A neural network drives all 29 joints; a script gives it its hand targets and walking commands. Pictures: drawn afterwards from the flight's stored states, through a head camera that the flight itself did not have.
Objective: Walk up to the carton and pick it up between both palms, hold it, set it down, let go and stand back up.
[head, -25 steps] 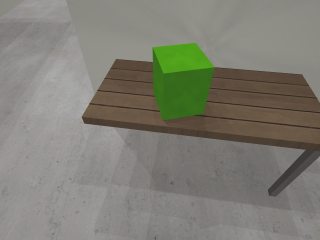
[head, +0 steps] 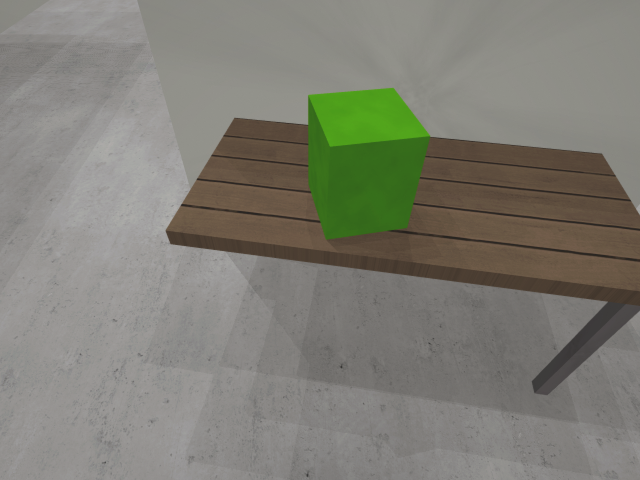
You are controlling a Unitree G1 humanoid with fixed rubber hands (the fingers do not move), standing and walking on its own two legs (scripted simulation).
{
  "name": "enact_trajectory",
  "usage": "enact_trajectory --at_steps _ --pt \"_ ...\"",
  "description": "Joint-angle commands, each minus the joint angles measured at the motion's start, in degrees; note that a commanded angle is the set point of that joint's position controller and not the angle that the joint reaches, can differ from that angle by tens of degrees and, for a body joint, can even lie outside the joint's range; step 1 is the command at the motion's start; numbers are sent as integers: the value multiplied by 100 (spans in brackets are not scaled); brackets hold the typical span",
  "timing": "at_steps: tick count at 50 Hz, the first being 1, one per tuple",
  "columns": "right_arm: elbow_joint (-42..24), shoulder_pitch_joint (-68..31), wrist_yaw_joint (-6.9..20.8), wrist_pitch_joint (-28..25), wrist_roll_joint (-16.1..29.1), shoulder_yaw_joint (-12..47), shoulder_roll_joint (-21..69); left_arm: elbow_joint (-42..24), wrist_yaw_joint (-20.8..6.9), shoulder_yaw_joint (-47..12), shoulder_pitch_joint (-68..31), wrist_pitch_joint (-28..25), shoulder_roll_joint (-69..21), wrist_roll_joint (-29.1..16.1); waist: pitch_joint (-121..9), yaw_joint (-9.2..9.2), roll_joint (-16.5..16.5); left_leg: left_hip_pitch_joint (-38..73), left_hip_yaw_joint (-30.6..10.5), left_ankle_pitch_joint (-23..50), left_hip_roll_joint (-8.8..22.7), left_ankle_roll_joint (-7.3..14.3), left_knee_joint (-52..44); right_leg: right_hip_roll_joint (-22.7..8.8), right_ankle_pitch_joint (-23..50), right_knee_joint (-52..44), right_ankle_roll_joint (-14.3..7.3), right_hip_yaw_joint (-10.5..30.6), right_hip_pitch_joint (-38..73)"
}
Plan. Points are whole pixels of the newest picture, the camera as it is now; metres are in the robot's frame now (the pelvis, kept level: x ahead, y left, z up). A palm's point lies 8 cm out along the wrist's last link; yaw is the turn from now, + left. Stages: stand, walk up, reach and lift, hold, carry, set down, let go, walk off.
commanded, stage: stand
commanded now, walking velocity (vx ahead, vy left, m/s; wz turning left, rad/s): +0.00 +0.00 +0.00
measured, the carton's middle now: (359, 164) +0.80 -0.05 -0.05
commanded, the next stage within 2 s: none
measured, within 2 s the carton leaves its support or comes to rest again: neither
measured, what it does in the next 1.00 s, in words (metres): stands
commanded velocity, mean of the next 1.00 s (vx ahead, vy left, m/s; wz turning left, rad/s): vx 0.00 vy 0.00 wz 0.00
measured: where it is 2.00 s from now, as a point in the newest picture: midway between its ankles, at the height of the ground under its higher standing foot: outside the picture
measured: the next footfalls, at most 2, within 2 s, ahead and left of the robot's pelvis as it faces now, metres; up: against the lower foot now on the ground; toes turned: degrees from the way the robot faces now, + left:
none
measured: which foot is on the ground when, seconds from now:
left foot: down 0.00-1.00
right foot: down 0.00-1.00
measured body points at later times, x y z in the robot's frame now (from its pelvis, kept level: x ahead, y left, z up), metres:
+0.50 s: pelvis +0.01 +0.00 +0.00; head +0.01 +0.00 +0.45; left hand +0.06 +0.24 -0.13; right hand +0.07 -0.25 -0.13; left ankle +0.03 +0.12 -0.73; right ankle +0.02 -0.12 -0.73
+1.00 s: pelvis +0.02 -0.01 +0.00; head +0.03 -0.01 +0.45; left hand +0.08 +0.24 -0.13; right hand +0.09 -0.25 -0.13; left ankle +0.03 +0.12 -0.73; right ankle +0.02 -0.12 -0.73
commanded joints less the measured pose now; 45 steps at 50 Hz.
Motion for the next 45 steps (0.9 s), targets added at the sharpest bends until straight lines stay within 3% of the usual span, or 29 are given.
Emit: enact_trajectory --at_steps 1,3,6,9,14,16,18,22,25,26,28,30,38,40,45 --pt "-611 48 -44 -161 -5 -279 -897 -509 41 218 119 -160 783 4 -135 39 -1 -250 -591 -112 445 233 -946 -426 -30 -817 -177 535 -72" --pt "-599 29 -48 -154 11 -260 -895 -525 45 221 129 -152 806 1 1 28 219 -397 -538 -273 404 232 -980 -460 -107 -840 -187 574 -84" --pt "-557 108 -47 -157 1 -282 -886 -452 45 214 151 -156 842 -22 87 -5 55 -310 -574 -252 406 224 -989 -450 -261 -896 -214 597 -244" --pt "-540 143 -57 -154 -12 -279 -931 -432 43 192 212 -167 767 -8 62 7 224 -401 -613 -277 428 221 -1065 -412 -125 -843 -173 519 -190" --pt "-534 143 -48 -168 -12 -251 -868 -361 58 198 195 -184 840 -8 -92 -4 -6 -229 -582 52 409 238 -952 -467 41 -855 -183 561 -114" --pt "-484 84 -56 -156 -13 -254 -906 -332 54 199 261 -170 814 -16 29 49 159 -340 -560 -173 404 233 -990 -477 -149 -929 -184 615 -128" --pt "-460 176 -53 -157 5 -230 -824 -312 61 216 215 -169 881 -25 -20 18 -27 -242 -558 35 379 208 -929 -492 -60 -940 -194 594 -176" --pt "-401 157 -65 -160 -15 -240 -860 -256 75 198 193 -174 858 -21 -110 -10 150 -144 -518 184 376 166 -898 -506 71 -913 -169 593 -105" --pt "-363 181 -66 -139 -2 -233 -900 -182 68 209 263 -145 838 -16 14 13 77 -268 -595 -263 398 205 -1053 -463 -234 -956 -183 591 -127" --pt "-342 141 -72 -138 -7 -225 -870 -206 68 210 306 -146 843 -21 43 74 63 -262 -589 -184 379 205 -997 -480 -222 -974 -182 607 -162" --pt "-301 166 -71 -144 -21 -240 -867 -152 68 217 258 -158 864 -15 134 11 -7 -227 -544 -39 361 167 -932 -490 -245 -1043 -164 615 -245" --pt "-264 217 -71 -164 -15 -234 -855 -153 76 214 211 -165 858 -38 76 -8 -134 -181 -518 257 370 163 -929 -498 -10 -1030 -184 577 -165" --pt "-125 100 -91 -163 8 -231 -838 -109 101 212 238 -172 850 -20 -66 43 187 -3 -492 637 373 166 -900 -501 549 -924 -172 533 47" --pt "-85 148 -100 -157 -2 -230 -825 -61 113 198 279 -182 850 -45 -97 3 -36 86 -490 816 401 154 -863 -512 669 -963 -200 529 56" --pt "-32 89 -124 -157 21 -203 -804 -14 133 184 240 -171 829 -47 -251 14 -14 226 -456 1007 443 150 -889 -535 938 -947 -211 525 229"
